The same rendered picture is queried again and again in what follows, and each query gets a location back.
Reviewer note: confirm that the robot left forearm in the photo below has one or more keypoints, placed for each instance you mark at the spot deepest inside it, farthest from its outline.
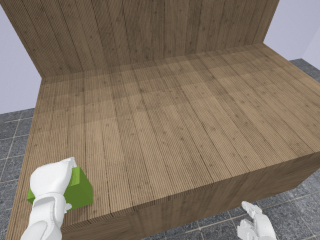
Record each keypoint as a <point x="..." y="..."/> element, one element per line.
<point x="46" y="218"/>

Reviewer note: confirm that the robot right hand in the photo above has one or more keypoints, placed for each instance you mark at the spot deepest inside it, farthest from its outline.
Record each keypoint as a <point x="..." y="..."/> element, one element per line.
<point x="261" y="225"/>

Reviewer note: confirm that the robot left hand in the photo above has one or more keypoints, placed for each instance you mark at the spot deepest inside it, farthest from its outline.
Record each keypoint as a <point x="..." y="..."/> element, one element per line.
<point x="53" y="178"/>

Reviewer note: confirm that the table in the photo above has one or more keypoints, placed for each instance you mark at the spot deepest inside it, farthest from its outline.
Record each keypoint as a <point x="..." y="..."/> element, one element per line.
<point x="175" y="110"/>

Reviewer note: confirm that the sponge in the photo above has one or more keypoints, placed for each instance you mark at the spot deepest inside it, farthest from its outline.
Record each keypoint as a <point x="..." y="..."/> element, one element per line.
<point x="78" y="193"/>

